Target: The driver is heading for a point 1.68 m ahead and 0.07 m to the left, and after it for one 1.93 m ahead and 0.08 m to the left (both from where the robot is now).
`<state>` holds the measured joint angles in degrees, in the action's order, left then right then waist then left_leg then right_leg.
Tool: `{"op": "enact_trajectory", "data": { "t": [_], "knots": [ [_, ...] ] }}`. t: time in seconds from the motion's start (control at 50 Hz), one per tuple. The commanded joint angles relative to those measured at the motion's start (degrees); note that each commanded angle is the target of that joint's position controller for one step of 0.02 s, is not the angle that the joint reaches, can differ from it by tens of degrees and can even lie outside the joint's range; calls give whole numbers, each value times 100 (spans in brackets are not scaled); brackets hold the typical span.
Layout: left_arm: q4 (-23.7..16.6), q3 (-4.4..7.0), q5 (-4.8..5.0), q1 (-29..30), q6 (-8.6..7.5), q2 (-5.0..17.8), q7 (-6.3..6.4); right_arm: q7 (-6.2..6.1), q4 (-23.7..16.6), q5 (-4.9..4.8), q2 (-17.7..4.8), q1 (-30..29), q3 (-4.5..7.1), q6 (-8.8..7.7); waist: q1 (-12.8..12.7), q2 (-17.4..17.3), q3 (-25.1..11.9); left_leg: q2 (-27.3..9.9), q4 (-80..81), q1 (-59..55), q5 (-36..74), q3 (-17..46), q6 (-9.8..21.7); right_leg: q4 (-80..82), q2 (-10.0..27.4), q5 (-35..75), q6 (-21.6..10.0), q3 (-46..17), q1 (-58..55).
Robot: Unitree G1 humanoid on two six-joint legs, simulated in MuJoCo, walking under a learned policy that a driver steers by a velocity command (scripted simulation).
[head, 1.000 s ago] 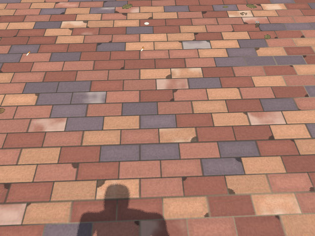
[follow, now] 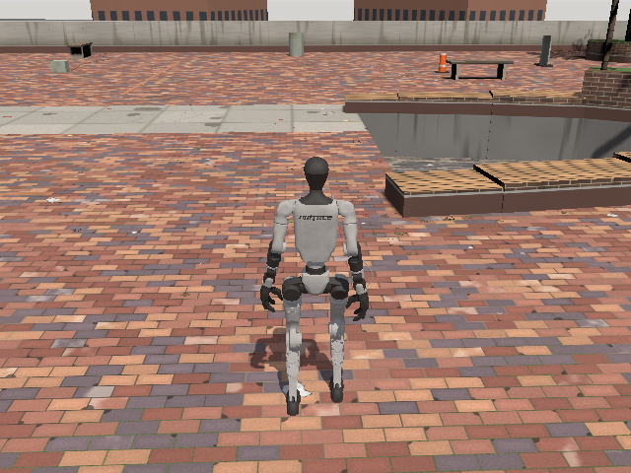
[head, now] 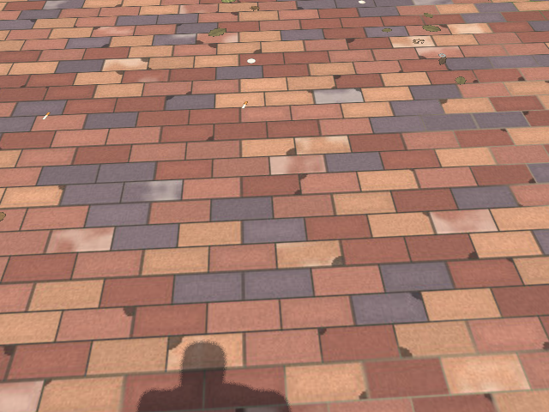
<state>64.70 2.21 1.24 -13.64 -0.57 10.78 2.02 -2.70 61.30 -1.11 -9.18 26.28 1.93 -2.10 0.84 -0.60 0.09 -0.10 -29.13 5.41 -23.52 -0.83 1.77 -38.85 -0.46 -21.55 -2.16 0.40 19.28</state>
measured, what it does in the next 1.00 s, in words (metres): walks ahead: left foot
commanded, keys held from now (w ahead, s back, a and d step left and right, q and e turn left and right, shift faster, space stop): w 1.00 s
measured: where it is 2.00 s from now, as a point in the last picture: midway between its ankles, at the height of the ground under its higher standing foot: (280, 237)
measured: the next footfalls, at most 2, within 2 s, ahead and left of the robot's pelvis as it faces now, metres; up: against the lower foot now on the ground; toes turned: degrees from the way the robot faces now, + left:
left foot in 0.62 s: +0.48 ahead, +0.12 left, +0.00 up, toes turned +3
right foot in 1.20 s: +0.80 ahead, -0.11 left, +0.00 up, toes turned -2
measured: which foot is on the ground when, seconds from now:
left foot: down 0.00-0.14, up 0.16-0.60, down 0.62-1.00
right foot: down 0.00-0.64, up 0.66-1.00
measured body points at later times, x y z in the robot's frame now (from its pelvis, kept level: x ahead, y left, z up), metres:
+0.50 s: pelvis +0.19 -0.03 +0.01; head +0.21 -0.03 +0.46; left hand +0.09 +0.20 -0.14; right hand +0.39 -0.25 -0.10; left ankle +0.38 +0.13 -0.68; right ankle +0.06 -0.12 -0.73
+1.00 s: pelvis +0.48 +0.04 +0.02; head +0.49 +0.04 +0.47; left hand +0.64 +0.29 -0.10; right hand +0.47 -0.22 -0.12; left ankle +0.44 +0.11 -0.73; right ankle +0.67 -0.15 -0.66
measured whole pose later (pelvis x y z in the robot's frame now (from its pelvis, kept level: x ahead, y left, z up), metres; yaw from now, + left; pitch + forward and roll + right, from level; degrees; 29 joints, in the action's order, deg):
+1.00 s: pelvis +0.48 +0.04 +0.02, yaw +1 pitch +1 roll +1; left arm 51.8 3.6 0.6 -5.5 -4.7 14.6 0.6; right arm 0.4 57.0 -0.1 -12.9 21.3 2.8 -5.8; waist 3.6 2.0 -0.3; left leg 4.5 -11.3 2.6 -9.9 -3.7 4.3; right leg -43.4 8.3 2.8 -1.0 -2.4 40.3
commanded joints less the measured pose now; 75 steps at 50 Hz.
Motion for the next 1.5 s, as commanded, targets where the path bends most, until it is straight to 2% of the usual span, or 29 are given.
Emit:
{"op": "enact_trajectory", "data": {
  "t": [0.02, 0.08, 0.12, 0.14, 0.16, 0.18, 0.2, 0.24, 0.4, 0.54, 0.58, 0.62, 0.64, 0.66, 0.68, 0.7, 0.74, 0.78, 0.92, 1.1, 1.16, 1.2, 1.22, 1.24, 1.26, 1.28, 1.32, 1.38, 1.5],
  "knots": [
    [-592, 46, 69, 821, -359, 394, -133, -7, -181, -10, -1033, 400, 257, -173, 168, -866, 1508, -2001, 2076, 523, -1556, 2487, 1267, -941, 332, -502, -189, 25, 1662],
    [-510, 87, 139, 374, -525, 402, -235, 90, -298, -86, -984, 83, 252, -179, -170, -624, 1198, -1443, 1566, 616, -403, 1443, 849, 484, 193, -96, -254, 389, 437],
    [-14, 273, 102, -926, -500, 585, -247, 125, -405, -51, -1056, -100, 239, -175, -695, -444, 548, -874, 496, 1512, 1111, 773, 600, 854, -274, 800, -178, 600, -1738],
    [136, 422, 70, -1853, -499, 1022, -213, 149, -577, -17, -805, -423, 154, -224, -1105, 602, 193, -284, -1541, 2237, 1584, 71, 229, 1638, 741, 256, -553, -1012, -2600],
    [162, 481, 25, -2516, -548, 1531, -256, 139, -786, -59, -254, -307, 26, -350, -1083, 2047, -349, 436, -3504, 3458, -476, 26, -12, 2861, 2151, -351, -1445, -3965, -3372],
    [74, 287, -63, -1925, -639, 1030, -264, 159, -845, -191, -508, -464, 91, -450, -739, 1183, -3, 98, -4540, 3930, -582, 772, 159, 2966, 2367, -701, -1486, -4305, -2945],
    [-133, 194, -50, -1327, -684, 768, -270, 210, -916, -248, -642, -652, 114, -505, -532, 763, 421, -202, -4751, 4180, -30, 816, 351, 2911, 2212, -518, -1295, -3501, -2524],
    [-348, 81, -70, -734, -672, 609, -327, 218, -886, -117, -774, -765, 208, -527, -261, 291, 588, -648, -4194, 3908, 912, 592, 433, 3032, 1682, 493, -945, -2096, -1993],
    [-380, 15, -151, -1241, -496, 834, -105, 326, -1428, -22, -509, -2202, 160, -330, -354, 317, 813, -742, -1924, 3877, 2130, 46, -88, 3375, 1204, 2357, -881, -592, -1575],
    [-359, 110, -21, -1622, -437, 979, -73, 540, -1850, -78, -672, -3210, 97, -422, -415, 458, 927, -402, -339, 3359, 2442, -102, 201, 3137, 1487, 2760, -745, -240, -2269],
    [-420, 165, -56, -1467, -393, 1128, -75, 567, -1810, -73, -917, -2823, 199, -447, -81, 652, 500, -138, -263, 2587, 2118, -235, 397, 2488, 1549, 4395, -616, -142, -2568],
    [-502, 161, -124, -1268, -304, 1140, -90, 511, -1340, -90, -1368, -1158, 446, -417, 790, 757, -553, 204, -311, 383, 1968, -430, 685, 454, 1203, 5709, -363, 164, -2116],
    [-664, 58, -204, -1327, -306, 898, -109, 439, -1125, -14, -1840, -164, 564, -383, 1034, 34, -1364, -959, -391, -1469, 1686, 996, 1046, -1503, 834, 3829, -183, 318, -650],
    [-652, -189, -100, -2179, -451, -88, -185, 504, -982, 109, -2091, 106, 570, -394, 447, -1624, -2378, -2288, 756, -2987, 108, 4171, 1989, -3472, -357, -793, 86, -196, 1224],
    [-669, -53, 76, -1686, -632, 527, -221, 515, -1002, 80, -1535, -121, 423, -420, 608, -1119, -2051, -2124, 1359, -2694, -203, 4612, 1723, -4165, -130, -966, -57, -927, 1806],
    [-904, 36, 196, -1043, -715, 851, -226, 504, -1056, 44, -1292, -672, 348, -449, 484, -862, -1093, -1985, 1361, -1877, 275, 3608, 1434, -4266, 160, -542, -147, -709, 2232],
    [-1005, 112, 59, -573, -713, 911, -118, 536, -1202, 114, -1034, -1532, 257, -509, 80, -6, -428, -1597, 1593, -111, 1746, 2194, 1192, -3611, 715, 392, -176, -549, 1629],
    [-944, 134, 23, -876, -534, 682, -103, 568, -1087, 168, -821, -1588, 194, -538, -226, -233, -316, -1323, 1917, 535, 1965, 1577, 1182, -3203, 926, 610, -193, -574, 1092],
    [-1407, 210, -92, 410, -417, 708, -103, 306, -796, 119, -1193, -863, 247, -474, -53, -165, 304, -1164, 2426, 437, 2116, 856, 1186, -1175, 1013, 2148, 130, -369, 2196],
    [-1929, 95, 3, 1918, -555, 619, -358, 224, -459, 22, -1326, -44, 289, -297, 397, -235, 585, -1383, 1994, -815, 2450, 488, 967, 808, 582, 2454, 19, -53, 2181],
    [-1944, 167, 19, 1598, -612, 846, -431, 195, -475, 7, -1451, -219, 346, -217, 86, -420, 323, -1521, 1419, -1148, 3712, 482, 812, 1034, 359, 1818, -213, 87, 1489],
    [-1499, 406, -3, 90, -620, 1283, -384, 199, -562, 28, -1360, -459, 300, -167, -674, -417, -614, -1074, -305, -692, 5169, 107, 553, 1113, 47, 1886, -510, 327, -684],
    [-1279, 532, -83, -1021, -600, 1749, -321, 202, -713, 129, -1168, -403, 197, -180, -992, 239, -1513, -704, -2195, 609, 3544, -158, 330, 972, 1179, 1898, -916, -976, -2545],
    [-1134, 574, -102, -1323, -573, 2018, -367, 281, -694, 92, -336, 343, -24, -316, -536, 1759, -2201, 402, -4072, 2912, -576, 99, -5, 1691, 2374, 728, -1790, -3785, -4357],
    [-1177, 406, -73, -1203, -587, 1440, -377, 296, -662, -58, -965, -67, 107, -452, -747, 1159, -1988, 149, -4750, 3543, -902, 890, 138, 2111, 2216, 226, -1547, -4066, -4196],
    [-1284, 329, -57, -674, -599, 1205, -362, 309, -860, -176, -1268, -617, 187, -534, -653, 924, -1185, -150, -4789, 3876, -394, 760, 239, 2191, 2054, 570, -1281, -3164, -3452],
    [-1442, 231, -131, 120, -608, 928, -387, 233, -935, -50, -1231, -1043, 235, -518, -292, 248, -429, -646, -4206, 3391, 503, 529, 205, 2518, 1659, 1714, -1113, -1994, -1853],
    [-1310, 194, -158, 86, -640, 822, -397, 217, -879, -19, -904, -749, 242, -300, 26, 460, -234, -870, -3666, 2816, 850, 491, 132, 2966, 1347, 2060, -1120, -1279, -1077],
    [-1115, 246, -120, -419, -577, 1090, -207, 220, -1255, 69, -852, -1846, 252, -243, -162, 344, 182, -888, -1926, 3575, 2314, 352, -147, 3270, 1219, 2422, -1044, -658, -1202]
  ]
}}
Velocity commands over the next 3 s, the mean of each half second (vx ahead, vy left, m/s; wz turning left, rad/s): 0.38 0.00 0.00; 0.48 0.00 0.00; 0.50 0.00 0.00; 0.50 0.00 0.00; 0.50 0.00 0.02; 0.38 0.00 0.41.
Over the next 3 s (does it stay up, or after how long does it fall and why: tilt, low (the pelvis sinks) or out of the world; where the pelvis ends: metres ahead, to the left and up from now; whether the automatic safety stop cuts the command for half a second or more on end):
stays up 1.58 0.06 -0.01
